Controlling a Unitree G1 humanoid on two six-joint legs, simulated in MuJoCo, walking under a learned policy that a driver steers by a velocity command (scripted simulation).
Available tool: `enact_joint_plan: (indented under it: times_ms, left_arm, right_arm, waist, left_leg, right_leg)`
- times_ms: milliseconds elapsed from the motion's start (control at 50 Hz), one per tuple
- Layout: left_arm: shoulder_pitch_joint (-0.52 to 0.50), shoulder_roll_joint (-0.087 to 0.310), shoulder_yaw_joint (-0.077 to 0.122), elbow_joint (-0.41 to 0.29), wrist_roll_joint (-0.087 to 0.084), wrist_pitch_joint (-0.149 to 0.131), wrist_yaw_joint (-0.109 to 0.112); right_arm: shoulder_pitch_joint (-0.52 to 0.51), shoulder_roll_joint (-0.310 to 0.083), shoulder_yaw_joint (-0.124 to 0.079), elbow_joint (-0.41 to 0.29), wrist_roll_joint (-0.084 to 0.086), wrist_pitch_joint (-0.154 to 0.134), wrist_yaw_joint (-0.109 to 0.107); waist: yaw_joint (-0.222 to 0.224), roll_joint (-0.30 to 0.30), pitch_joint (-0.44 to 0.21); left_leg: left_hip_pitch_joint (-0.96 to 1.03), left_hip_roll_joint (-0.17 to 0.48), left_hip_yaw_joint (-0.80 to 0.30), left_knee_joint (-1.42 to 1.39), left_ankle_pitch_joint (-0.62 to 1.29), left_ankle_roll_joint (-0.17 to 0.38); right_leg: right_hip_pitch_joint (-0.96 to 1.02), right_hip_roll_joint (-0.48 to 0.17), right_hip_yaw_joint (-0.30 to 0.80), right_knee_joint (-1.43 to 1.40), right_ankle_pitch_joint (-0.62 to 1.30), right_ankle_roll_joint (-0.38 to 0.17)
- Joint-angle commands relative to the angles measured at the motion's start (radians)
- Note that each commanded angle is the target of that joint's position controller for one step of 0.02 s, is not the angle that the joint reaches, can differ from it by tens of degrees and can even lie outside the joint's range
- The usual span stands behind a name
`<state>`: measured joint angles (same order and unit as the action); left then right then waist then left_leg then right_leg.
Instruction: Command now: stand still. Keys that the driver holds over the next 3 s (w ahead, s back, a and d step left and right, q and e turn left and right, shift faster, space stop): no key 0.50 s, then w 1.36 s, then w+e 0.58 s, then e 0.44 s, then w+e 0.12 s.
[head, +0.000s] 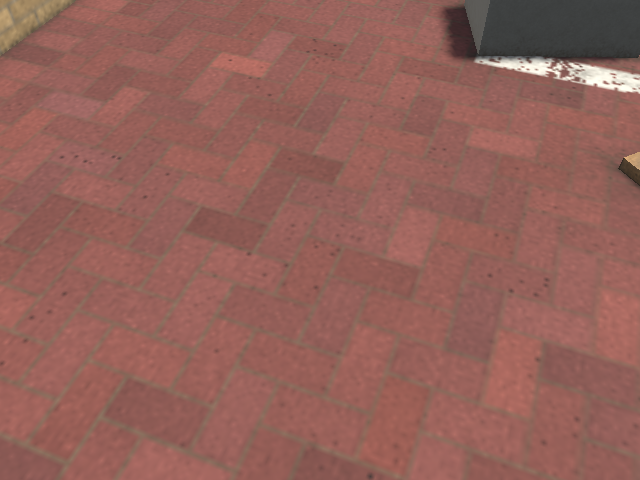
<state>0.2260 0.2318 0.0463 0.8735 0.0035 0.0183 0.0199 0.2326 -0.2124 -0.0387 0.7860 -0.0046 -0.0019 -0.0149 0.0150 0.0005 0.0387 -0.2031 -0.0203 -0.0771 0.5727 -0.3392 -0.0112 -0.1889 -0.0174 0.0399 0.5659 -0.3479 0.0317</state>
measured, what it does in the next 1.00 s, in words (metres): walks ahead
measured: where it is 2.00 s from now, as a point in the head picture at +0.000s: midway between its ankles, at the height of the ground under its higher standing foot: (348, 404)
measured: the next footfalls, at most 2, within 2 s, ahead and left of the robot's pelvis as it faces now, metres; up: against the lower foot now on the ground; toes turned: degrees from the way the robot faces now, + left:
right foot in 1.16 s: +0.39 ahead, -0.12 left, +0.00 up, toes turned -1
left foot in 1.74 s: +0.70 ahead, +0.11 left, +0.00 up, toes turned +2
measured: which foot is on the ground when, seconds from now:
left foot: down 0.00-1.00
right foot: down 0.00-0.78, up 0.80-1.00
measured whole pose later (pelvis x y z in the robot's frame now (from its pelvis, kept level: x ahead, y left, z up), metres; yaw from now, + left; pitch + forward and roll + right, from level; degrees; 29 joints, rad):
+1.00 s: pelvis +0.11 +0.01 +0.01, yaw +0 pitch +2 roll +0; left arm 0.13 0.25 0.05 0.84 -0.03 -0.09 -0.02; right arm 0.51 -0.17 -0.01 1.07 0.01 -0.08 0.00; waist -0.06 -0.02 0.01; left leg 0.03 -0.02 -0.04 0.27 -0.33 0.03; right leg -0.65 -0.06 -0.03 0.98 -0.19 -0.03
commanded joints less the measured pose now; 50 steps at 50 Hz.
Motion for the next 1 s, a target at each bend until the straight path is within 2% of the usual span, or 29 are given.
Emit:
enact_joint_plan:
  times_ms: [20,500,520,560,580,620,640,680,700,720,740,760,780,800,820,840,860,880,900,920,960,1000]
  left_arm:
    - [0.014,0.107,0.024,-0.031,-0.001,-0.011,0.007]
    - [0.071,0.069,0.017,0.096,-0.006,-0.013,0.017]
    - [0.09,0.065,0.017,0.108,-0.007,-0.011,0.018]
    - [0.1,0.081,0.024,0.108,-0.02,-0.009,0.023]
    - [0.099,0.083,0.023,0.099,-0.025,-0.015,0.027]
    - [0.13,0.083,0.02,0.093,-0.036,-0.046,0.026]
    - [0.156,0.092,0.022,0.098,-0.038,-0.063,0.023]
    - [0.213,0.138,0.034,0.113,-0.035,-0.086,0.01]
    - [0.209,0.156,0.037,0.107,-0.034,-0.089,0.004]
    - [0.179,0.161,0.036,0.094,-0.034,-0.09,-0.001]
    - [0.129,0.15,0.032,0.075,-0.038,-0.088,-0.004]
    - [0.034,0.13,0.025,0.042,-0.037,-0.088,-0.005]
    - [-0.057,0.081,0.012,-0.009,-0.037,-0.101,-0.004]
    - [-0.069,0.063,0.009,-0.046,-0.038,-0.127,0.0]
    - [-0.055,0.09,0.016,-0.04,-0.046,-0.139,-0.006]
    - [-0.03,0.078,0.013,-0.032,-0.06,-0.143,-0.014]
    - [-0.031,0.07,0.011,-0.03,-0.061,-0.143,-0.018]
    - [-0.059,0.067,0.014,-0.041,-0.052,-0.143,-0.021]
    - [-0.082,0.057,0.016,-0.052,-0.039,-0.139,-0.026]
    - [-0.093,0.042,0.012,-0.061,-0.035,-0.134,-0.035]
    - [-0.147,0.012,-0.001,-0.093,-0.025,-0.123,-0.047]
    - [-0.241,-0.004,-0.014,-0.137,-0.023,-0.118,-0.047]
  right_arm:
    - [0.008,-0.099,-0.025,-0.03,0.002,-0.013,-0.007]
    - [0.053,-0.08,-0.018,0.168,0.009,-0.007,-0.024]
    - [0.068,-0.076,-0.017,0.181,0.009,-0.005,-0.026]
    - [0.076,-0.087,-0.023,0.184,0.023,-0.001,-0.031]
    - [0.075,-0.089,-0.023,0.176,0.028,-0.007,-0.033]
    - [0.07,-0.068,-0.017,0.162,0.04,-0.04,-0.029]
    - [0.056,-0.057,-0.014,0.154,0.042,-0.059,-0.023]
    - [0.017,-0.024,-0.009,0.131,0.045,-0.094,-0.008]
    - [0.007,-0.023,-0.009,0.122,0.047,-0.105,-0.002]
    - [0.025,-0.019,-0.007,0.124,0.049,-0.111,0.003]
    - [0.09,-0.016,-0.008,0.149,0.049,-0.116,0.009]
    - [0.214,-0.041,-0.019,0.2,0.048,-0.119,0.013]
    - [0.371,-0.129,-0.049,0.263,0.052,-0.122,0.016]
    - [0.482,-0.246,-0.079,0.286,0.041,-0.124,0.031]
    - [0.416,-0.161,-0.048,0.263,0.01,-0.126,0.036]
    - [0.364,-0.114,-0.033,0.252,0.006,-0.127,0.037]
    - [0.337,-0.098,-0.024,0.246,0.009,-0.124,0.038]
    - [0.321,-0.085,-0.013,0.249,0.018,-0.113,0.037]
    - [0.323,-0.063,-0.002,0.256,0.017,-0.102,0.033]
    - [0.328,-0.047,0.005,0.261,0.017,-0.091,0.026]
    - [0.287,-0.07,0.009,0.249,0.013,-0.079,0.007]
    - [0.249,-0.113,0.004,0.235,0.012,-0.079,-0.011]
  waist:
    - [-0.001,0.007,-0.019]
    - [-0.006,-0.001,0.019]
    - [-0.005,-0.001,0.002]
    - [-0.007,-0.013,0.043]
    - [-0.007,-0.015,0.095]
    - [0.001,-0.028,0.159]
    - [0.012,-0.05,0.162]
    - [0.024,-0.157,0.139]
    - [0.015,-0.188,0.142]
    - [-0.007,-0.197,0.149]
    - [-0.046,-0.19,0.135]
    - [-0.11,-0.143,0.11]
    - [-0.156,0.062,0.08]
    - [-0.189,0.336,0.028]
    - [-0.14,0.227,0.032]
    - [-0.104,0.146,0.059]
    - [-0.089,0.087,0.052]
    - [-0.079,0.047,0.064]
    - [-0.075,0.064,0.054]
    - [-0.072,0.081,0.052]
    - [-0.064,0.09,0.067]
    - [-0.065,0.093,0.088]
  left_leg:
    - [-0.009,0.03,-0.019,-0.089,0.275,0.016]
    - [-0.007,0.015,0.008,-0.117,0.234,0.001]
    - [-0.004,0.0,0.022,-0.112,0.137,0.005]
    - [-0.069,-0.03,0.043,-0.082,-0.244,0.038]
    - [-0.125,-0.021,0.028,-0.085,-0.37,0.056]
    - [-0.199,0.004,0.0,-0.058,-0.393,0.08]
    - [-0.23,0.004,0.007,-0.018,-0.332,0.08]
    - [-0.279,-0.028,0.076,0.126,-0.154,0.071]
    - [-0.271,-0.023,0.093,0.154,-0.112,0.08]
    - [-0.218,-0.015,0.091,0.116,-0.112,0.097]
    - [-0.098,-0.014,0.09,0.025,-0.1,0.111]
    - [0.064,-0.006,0.054,-0.069,-0.045,0.123]
    - [0.23,0.091,-0.165,-0.17,0.019,0.171]
    - [0.419,0.31,-0.545,-0.309,0.201,0.285]
    - [0.425,0.371,-0.609,-0.302,0.301,0.309]
    - [0.434,0.357,-0.514,-0.277,0.358,0.295]
    - [0.443,0.335,-0.423,-0.277,0.405,0.276]
    - [0.438,0.315,-0.339,-0.29,0.46,0.246]
    - [0.405,0.286,-0.271,-0.316,0.483,0.217]
    - [0.373,0.257,-0.22,-0.341,0.484,0.202]
    - [0.255,0.217,-0.132,-0.393,0.483,0.191]
    - [0.105,0.177,-0.062,-0.44,0.433,0.175]
  right_leg:
    - [-0.002,-0.009,0.007,-0.078,0.225,-0.003]
    - [-0.009,0.004,-0.011,-0.111,0.197,-0.008]
    - [-0.005,0.017,-0.023,-0.109,0.102,-0.013]
    - [-0.068,0.031,-0.017,-0.101,-0.259,-0.055]
    - [-0.116,0.015,0.015,-0.118,-0.39,-0.08]
    - [-0.141,-0.037,0.102,-0.144,-0.458,-0.125]
    - [-0.113,-0.071,0.159,-0.164,-0.445,-0.151]
    - [-0.039,-0.189,0.361,-0.271,-0.432,-0.229]
    - [-0.049,-0.243,0.445,-0.317,-0.395,-0.263]
    - [-0.093,-0.26,0.461,-0.313,-0.338,-0.269]
    - [-0.147,-0.23,0.394,-0.274,-0.257,-0.239]
    - [-0.229,-0.157,0.262,-0.169,-0.126,-0.179]
    - [-0.374,-0.003,0.034,0.132,0.03,-0.088]
    - [-0.58,0.083,-0.059,0.499,-0.042,-0.034]
    - [-0.691,0.048,0.045,0.652,-0.205,-0.057]
    - [-0.748,0.01,0.063,0.742,-0.163,-0.083]
    - [-0.789,-0.021,0.042,0.759,-0.097,-0.1]
    - [-0.812,-0.054,0.025,0.713,-0.034,-0.106]
    - [-0.77,-0.074,0.004,0.661,0.018,-0.103]
    - [-0.735,-0.077,-0.019,0.606,0.055,-0.091]
    - [-0.631,-0.064,-0.06,0.432,0.157,-0.061]
    - [-0.46,-0.032,-0.087,0.206,0.274,-0.04]
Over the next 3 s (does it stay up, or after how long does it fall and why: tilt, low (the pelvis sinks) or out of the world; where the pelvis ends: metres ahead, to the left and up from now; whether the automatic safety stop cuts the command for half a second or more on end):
stays up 1.09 -0.08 0.01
